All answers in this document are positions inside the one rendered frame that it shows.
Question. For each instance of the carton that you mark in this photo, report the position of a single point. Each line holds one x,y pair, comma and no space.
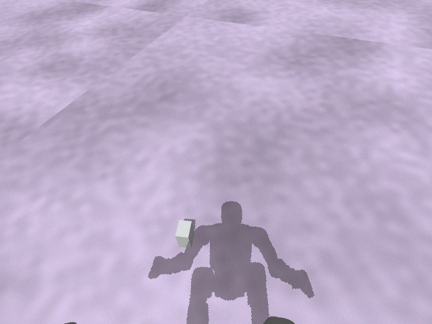
185,234

